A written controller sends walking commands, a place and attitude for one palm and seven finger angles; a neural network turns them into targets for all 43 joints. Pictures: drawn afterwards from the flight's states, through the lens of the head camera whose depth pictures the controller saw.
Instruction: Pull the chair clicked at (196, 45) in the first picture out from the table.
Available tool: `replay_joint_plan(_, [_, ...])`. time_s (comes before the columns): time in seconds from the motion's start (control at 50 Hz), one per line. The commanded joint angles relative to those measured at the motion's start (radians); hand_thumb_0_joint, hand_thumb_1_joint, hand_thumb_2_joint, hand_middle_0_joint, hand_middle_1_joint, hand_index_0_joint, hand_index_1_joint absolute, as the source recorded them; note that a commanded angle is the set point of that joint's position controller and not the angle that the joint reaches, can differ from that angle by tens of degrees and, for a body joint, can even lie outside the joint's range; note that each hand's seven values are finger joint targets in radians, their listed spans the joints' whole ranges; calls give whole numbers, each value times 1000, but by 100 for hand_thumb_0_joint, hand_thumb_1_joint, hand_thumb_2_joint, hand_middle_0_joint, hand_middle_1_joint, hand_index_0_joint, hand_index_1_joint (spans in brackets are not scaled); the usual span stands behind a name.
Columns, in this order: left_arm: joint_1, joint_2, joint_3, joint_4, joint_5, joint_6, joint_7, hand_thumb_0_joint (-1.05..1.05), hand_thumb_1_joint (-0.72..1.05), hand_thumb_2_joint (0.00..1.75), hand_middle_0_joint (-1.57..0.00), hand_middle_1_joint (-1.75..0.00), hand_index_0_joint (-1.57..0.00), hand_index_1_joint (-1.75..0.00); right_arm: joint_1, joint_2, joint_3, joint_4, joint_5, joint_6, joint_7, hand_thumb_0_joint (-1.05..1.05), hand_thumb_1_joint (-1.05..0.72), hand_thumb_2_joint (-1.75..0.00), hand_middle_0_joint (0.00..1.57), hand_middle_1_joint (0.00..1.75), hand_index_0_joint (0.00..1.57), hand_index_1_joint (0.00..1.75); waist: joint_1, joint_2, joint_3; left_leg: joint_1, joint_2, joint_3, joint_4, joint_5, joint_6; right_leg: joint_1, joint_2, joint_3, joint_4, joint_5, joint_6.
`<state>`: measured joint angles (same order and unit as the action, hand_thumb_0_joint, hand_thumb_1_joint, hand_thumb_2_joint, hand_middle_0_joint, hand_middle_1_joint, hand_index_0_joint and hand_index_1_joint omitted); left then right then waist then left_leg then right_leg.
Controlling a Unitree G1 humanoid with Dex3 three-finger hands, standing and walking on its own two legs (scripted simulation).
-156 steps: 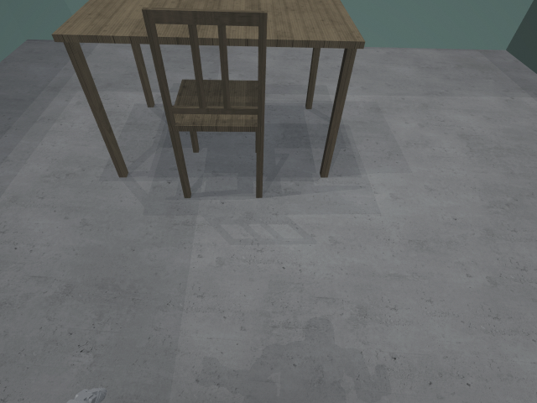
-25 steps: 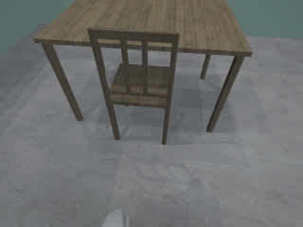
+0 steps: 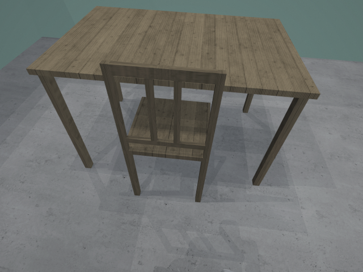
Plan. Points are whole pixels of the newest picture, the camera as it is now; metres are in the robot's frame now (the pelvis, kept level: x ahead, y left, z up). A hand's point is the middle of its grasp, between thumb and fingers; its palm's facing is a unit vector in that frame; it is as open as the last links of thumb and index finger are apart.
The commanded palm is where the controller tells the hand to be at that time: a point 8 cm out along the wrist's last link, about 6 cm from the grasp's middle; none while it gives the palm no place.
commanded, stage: take the last steps up to it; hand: left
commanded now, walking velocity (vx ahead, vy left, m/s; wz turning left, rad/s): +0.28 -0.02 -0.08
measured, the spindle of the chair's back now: (151, 112) +0.68 +0.16 -0.09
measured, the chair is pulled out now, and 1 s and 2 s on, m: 0.00 0.00 0.00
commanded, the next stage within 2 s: come to a stop and stand still in 0.38 s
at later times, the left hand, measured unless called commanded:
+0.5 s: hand out of the picture +0.11 +0.09 -0.17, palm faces +0.08 -0.99 -0.12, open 7.4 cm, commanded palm none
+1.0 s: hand (132, 260) +0.19 +0.14 -0.18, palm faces +0.01 -0.96 -0.29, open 7.4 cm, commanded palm none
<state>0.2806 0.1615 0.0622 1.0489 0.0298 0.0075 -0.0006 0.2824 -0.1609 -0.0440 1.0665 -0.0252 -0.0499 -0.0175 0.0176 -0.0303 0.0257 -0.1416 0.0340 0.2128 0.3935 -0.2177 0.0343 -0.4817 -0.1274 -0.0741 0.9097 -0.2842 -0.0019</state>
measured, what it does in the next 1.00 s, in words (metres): walks ahead: right foot, then left foot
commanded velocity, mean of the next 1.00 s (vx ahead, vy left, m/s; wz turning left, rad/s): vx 0.04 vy -0.01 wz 0.00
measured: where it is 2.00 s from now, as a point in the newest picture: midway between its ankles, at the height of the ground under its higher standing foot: outside the picture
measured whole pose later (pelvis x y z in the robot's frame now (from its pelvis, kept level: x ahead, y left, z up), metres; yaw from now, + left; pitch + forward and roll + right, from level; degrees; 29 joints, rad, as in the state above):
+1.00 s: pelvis +0.14 -0.07 -0.01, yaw -3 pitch -2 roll +1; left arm 0.23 0.22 0.06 1.03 0.02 0.04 0.04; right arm 0.14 -0.17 -0.05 1.05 -0.03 0.05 -0.02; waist 0.01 0.00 0.05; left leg -0.34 0.07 0.13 0.48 -0.12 0.00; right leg -0.21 -0.05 -0.04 0.60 -0.38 0.00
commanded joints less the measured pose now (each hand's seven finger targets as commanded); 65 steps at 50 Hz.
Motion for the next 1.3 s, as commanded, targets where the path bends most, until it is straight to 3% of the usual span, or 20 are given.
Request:
replay_joint_plan(0.0, [-9,21,-1,-56,-3,-18,-18,0,90,90,-20,-30,-20,-30,58,-140,-31,-21,-5,-11,1,0,-90,-90,20,30,20,30,-27,155,100,-83,270,-206,-252,-146,140,31,10,-22,-177,-4,5])
replay_joint_plan(0.06, [5,47,6,-59,-2,-26,-19,0,90,90,-20,-30,-20,-30,49,-144,-36,-19,-3,-1,5,0,-90,-90,20,30,20,30,-9,115,76,-130,262,-197,-168,-204,119,179,44,-39,-288,13,-1])
replay_joint_plan(0.1, [136,80,13,-14,3,-42,-13,0,90,90,-20,-30,-20,-30,37,-120,-28,-17,-1,5,9,0,-90,-90,20,30,20,30,49,1,17,-189,168,-121,44,-248,52,386,66,-33,-445,28,-14])
replay_joint_plan(0.14, [287,254,42,18,-2,-60,5,0,90,90,-20,-30,-20,-30,20,-43,-3,-67,9,1,22,0,-90,-90,20,30,20,30,97,-340,-48,-506,0,-30,566,-411,-11,592,-287,521,-702,-102,-173])
replay_joint_plan(0.16, [295,240,39,14,-11,-56,15,0,90,90,-20,-30,-20,-30,-29,-76,-15,-82,3,7,21,0,-90,-90,20,30,20,30,102,-184,-8,-529,25,-131,701,-375,-2,521,-316,539,-746,-110,-216])
replay_joint_plan(0.18, [222,211,36,12,-11,-66,18,0,90,90,-20,-30,-20,-30,-22,-67,-17,-66,3,4,24,0,-90,-90,20,30,20,30,67,-224,0,-535,56,-168,756,-275,5,480,-275,472,-736,-57,-204])
replay_joint_plan(0.28, [94,93,-3,-12,-9,-86,26,0,90,90,-20,-30,-20,-30,37,-19,-9,-14,3,19,24,0,-90,-90,20,30,20,30,-28,-40,20,-409,78,-160,656,-95,-37,347,-156,118,-679,437,-162])
replay_joint_plan(0.5, [130,79,-14,54,-9,-67,35,0,90,90,-20,-30,-20,-30,-73,-10,12,-36,10,17,14,0,-90,-90,20,30,20,30,-12,-61,38,-185,22,-131,184,14,-34,363,-107,58,-586,599,-131])
replay_joint_plan(0.54, [129,48,-27,64,-18,-54,42,0,90,90,-20,-30,-20,-30,32,-49,14,4,6,4,-4,0,-90,-90,20,30,20,30,-44,21,-48,29,53,-165,47,420,-25,344,-19,26,-421,543,-56])
replay_joint_plan(0.58, [193,-4,-44,73,-32,-36,56,0,90,90,-20,-30,-20,-30,65,-137,6,11,16,8,-22,0,-90,-90,20,30,20,30,-18,196,-126,165,285,-337,74,972,93,245,61,-10,-354,-41,13])
replay_joint_plan(0.64, [178,33,-40,79,-25,4,62,0,90,90,-20,-30,-20,-30,-19,-117,13,4,21,32,-44,0,-90,-90,20,30,20,30,-6,290,-43,47,292,-340,-48,928,128,233,70,36,-191,-285,26])
replay_joint_plan(0.76, [106,62,-9,18,-15,44,46,0,90,90,-20,-30,-20,-30,-83,-163,-28,-49,12,63,-48,0,-90,-90,20,30,20,30,-13,78,-86,8,334,-327,-51,651,186,138,77,89,70,-249,27])
replay_joint_plan(0.84, [73,52,0,-29,-7,53,35,0,90,90,-20,-30,-20,-30,-122,-163,-37,-76,2,69,-30,0,-90,-90,20,30,20,30,-15,141,-95,-72,289,-309,-124,187,143,148,79,72,12,-193,28])
replay_joint_plan(0.94, [171,47,-14,19,-11,27,30,0,90,90,-20,-30,-20,-30,-144,-155,-36,-62,-3,81,-4,0,-90,-90,20,30,20,30,26,184,-61,-220,183,-271,-153,-316,39,394,112,-17,-426,-47,6])
replay_joint_plan(0.96, [183,76,-15,27,-5,17,31,0,90,90,-20,-30,-20,-30,-127,-121,-29,-53,4,84,1,0,-90,-90,20,30,20,30,29,83,-30,-271,117,-227,-84,-340,-1,435,91,16,-549,-43,6])
replay_joint_plan(1.0, [67,191,-15,-20,0,6,35,0,90,90,-20,-30,-20,-30,-120,-42,-8,-79,14,97,12,0,-90,-90,20,30,20,30,-3,-233,106,-271,-4,-138,178,-249,-66,138,-188,398,-860,-502,-90])
replay_joint_plan(1.02, [-9,216,-9,-52,-3,5,39,0,90,90,-20,-30,-20,-30,-126,-88,-19,-79,6,100,17,0,-90,-90,20,30,20,30,-6,-180,130,-209,14,-170,292,-219,-57,11,-233,433,-902,-557,-123])
replay_joint_plan(1.08, [-58,191,-6,-55,-11,-12,38,0,90,90,-20,-30,-20,-30,-51,-87,-15,-28,0,96,21,0,-90,-90,20,30,20,30,-34,-82,160,-250,12,-204,386,-89,-48,94,-163,316,-825,-230,-112])
replay_joint_plan(1.14, [12,182,-3,-42,-14,-23,34,0,90,90,-20,-30,-20,-30,-7,-91,-12,-21,6,82,21,0,-90,-90,20,30,20,30,-11,-64,110,-309,-7,-191,429,-77,-63,266,-141,216,-727,60,-105])
replay_joint_plan(1.28, [131,172,15,0,-7,-23,54,0,90,90,-20,-30,-20,-30,-51,-97,-8,-65,14,81,-2,0,-90,-90,20,30,20,30,46,-113,-30,-360,3,-206,412,-218,-85,537,-226,245,-560,661,-191])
